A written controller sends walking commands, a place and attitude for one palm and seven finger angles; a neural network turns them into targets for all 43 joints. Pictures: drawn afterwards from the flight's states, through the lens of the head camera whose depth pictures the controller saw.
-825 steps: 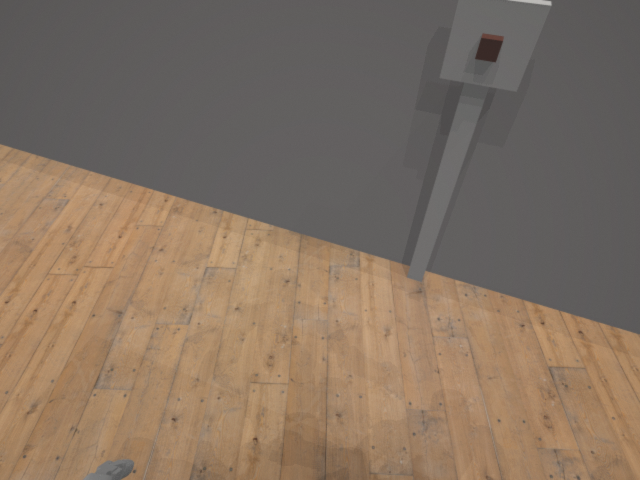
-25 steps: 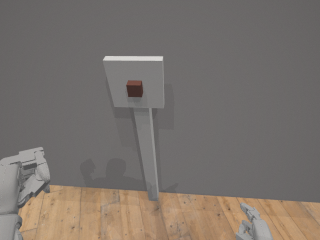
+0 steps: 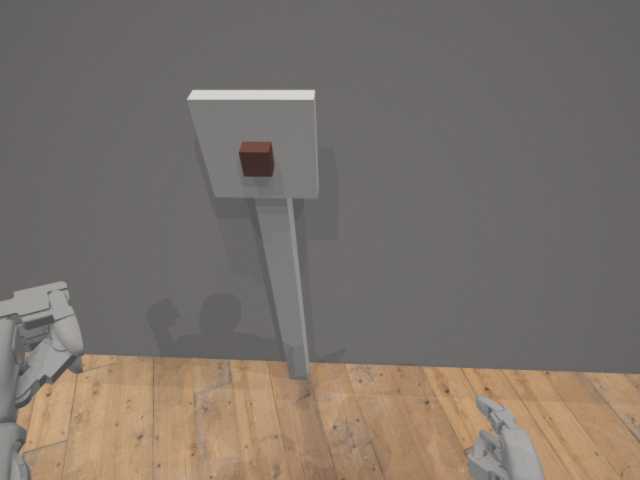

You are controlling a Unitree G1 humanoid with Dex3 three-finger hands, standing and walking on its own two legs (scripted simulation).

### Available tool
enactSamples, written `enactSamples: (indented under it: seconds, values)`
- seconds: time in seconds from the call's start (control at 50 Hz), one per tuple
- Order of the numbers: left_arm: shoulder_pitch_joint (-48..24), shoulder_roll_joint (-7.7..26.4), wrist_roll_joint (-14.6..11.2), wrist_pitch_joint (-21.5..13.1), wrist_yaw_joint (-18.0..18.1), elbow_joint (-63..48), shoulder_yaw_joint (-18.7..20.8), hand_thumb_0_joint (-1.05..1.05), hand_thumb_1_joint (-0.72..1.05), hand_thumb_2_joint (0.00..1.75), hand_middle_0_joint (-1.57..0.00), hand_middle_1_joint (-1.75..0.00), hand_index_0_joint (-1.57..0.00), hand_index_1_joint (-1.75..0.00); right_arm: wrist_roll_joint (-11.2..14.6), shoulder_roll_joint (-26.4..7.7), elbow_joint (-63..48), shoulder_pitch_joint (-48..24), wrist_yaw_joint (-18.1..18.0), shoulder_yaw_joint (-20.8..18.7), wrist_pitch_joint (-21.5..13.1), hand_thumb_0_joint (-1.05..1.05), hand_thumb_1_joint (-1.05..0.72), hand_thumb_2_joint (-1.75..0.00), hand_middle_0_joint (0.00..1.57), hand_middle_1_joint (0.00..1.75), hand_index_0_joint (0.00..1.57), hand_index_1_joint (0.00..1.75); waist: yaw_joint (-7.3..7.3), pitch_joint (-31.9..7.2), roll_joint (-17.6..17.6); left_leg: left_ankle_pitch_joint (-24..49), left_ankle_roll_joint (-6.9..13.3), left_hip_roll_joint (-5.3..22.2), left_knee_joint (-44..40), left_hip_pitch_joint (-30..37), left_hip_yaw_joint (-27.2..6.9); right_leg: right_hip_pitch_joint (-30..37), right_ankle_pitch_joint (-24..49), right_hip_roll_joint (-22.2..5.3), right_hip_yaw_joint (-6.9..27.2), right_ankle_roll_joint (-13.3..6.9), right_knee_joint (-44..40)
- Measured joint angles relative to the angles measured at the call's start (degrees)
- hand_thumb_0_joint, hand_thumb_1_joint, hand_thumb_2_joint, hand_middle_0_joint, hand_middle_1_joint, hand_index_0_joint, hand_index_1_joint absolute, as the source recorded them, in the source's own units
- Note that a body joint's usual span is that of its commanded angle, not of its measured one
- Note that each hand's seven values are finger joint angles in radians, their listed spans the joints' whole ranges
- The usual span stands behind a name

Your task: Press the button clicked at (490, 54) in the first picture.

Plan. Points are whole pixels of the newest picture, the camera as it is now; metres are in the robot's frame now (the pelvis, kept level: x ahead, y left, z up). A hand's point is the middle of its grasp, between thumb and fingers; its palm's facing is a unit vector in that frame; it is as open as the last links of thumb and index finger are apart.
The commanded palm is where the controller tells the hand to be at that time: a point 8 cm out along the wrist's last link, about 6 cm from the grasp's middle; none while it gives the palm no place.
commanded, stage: step back with the hand held close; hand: left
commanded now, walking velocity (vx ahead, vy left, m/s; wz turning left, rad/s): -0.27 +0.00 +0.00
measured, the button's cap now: (257, 158) +0.53 +0.15 +0.13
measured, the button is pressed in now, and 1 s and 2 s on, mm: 0 0 0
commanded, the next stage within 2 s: stop stepping back and stand still in 0.94 s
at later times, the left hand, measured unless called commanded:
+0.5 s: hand (16, 440) +0.11 +0.26 +0.15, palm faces +0.39 -0.81 -0.45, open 3.1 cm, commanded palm +0.06 +0.30 +0.17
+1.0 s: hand out of the picture +0.02 +0.25 +0.15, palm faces +0.29 -0.86 -0.42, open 3.1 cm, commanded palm -0.04 +0.30 +0.17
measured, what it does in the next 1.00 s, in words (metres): walks backwards: right foot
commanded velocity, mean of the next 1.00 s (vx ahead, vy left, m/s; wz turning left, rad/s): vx -0.32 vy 0.00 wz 0.01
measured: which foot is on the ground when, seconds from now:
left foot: down 0.00-1.00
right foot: down 0.00-0.64, up 0.66-0.90, down 0.92-1.00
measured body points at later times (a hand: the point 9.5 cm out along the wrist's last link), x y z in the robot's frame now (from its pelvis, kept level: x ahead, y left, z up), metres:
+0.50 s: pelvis -0.07 +0.02 -0.02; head -0.06 +0.03 +0.43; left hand +0.09 +0.30 +0.17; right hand +0.12 -0.21 -0.08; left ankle +0.00 +0.11 -0.74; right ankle +0.01 -0.12 -0.74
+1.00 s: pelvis -0.18 +0.02 -0.02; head -0.15 +0.04 +0.43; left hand +0.00 +0.29 +0.18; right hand -0.01 -0.20 -0.10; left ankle -0.03 +0.11 -0.74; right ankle -0.28 -0.11 -0.75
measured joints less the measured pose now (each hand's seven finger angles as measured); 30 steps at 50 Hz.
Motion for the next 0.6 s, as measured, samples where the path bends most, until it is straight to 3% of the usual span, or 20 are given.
enactSamples:
  seconds: [0.14,0.3,0.42,0.6]
  values:
    - [5.15,1.59,-0.09,-0.21,-0.53,-3.00,-0.77,0.01,0.89,0.90,-1.30,-1.50,-1.30,-1.50,0.61,-0.84,-2.03,-0.78,-0.02,-2.06,3.32,0.01,-0.91,-0.90,0.21,0.30,0.20,0.30,-1.88,1.36,-1.16,0.84,1.05,-1.22,0.92,-4.49,1.26,-5.73,0.31,-1.37,1.29,1.00,2.84]
    - [7.22,4.86,-0.11,-1.18,0.52,-7.10,2.20,0.01,0.89,0.89,-1.30,-1.50,-1.30,-1.50,1.00,0.56,-3.52,-0.36,-0.58,-2.36,4.17,0.02,-0.91,-0.90,0.20,0.30,0.20,0.30,-1.90,1.02,-3.86,0.83,1.84,-2.08,4.16,-7.59,1.89,-9.66,-0.26,-2.47,2.04,1.54,7.59]
    - [5.81,3.54,0.63,-2.62,1.13,-6.55,2.68,0.01,0.89,0.89,-1.30,-1.50,-1.30,-1.50,0.94,1.30,-4.41,-0.53,-0.50,-1.48,2.49,0.01,-0.91,-0.90,0.20,0.30,0.20,0.30,-1.54,0.46,-4.25,1.09,2.24,-2.18,7.61,-10.53,1.71,-12.49,-0.13,-2.80,1.96,1.49,11.11]
    - [4.22,1.02,1.55,-4.26,2.75,-7.24,0.16,0.01,0.89,0.90,-1.31,-1.50,-1.31,-1.50,0.34,0.57,-2.65,0.81,-0.66,-0.85,0.95,0.01,-0.90,-0.90,0.21,0.31,0.20,0.30,-0.80,0.26,-4.65,-3.12,1.90,-2.39,13.76,-16.07,-0.24,-15.73,2.01,-2.13,1.61,0.99,11.97]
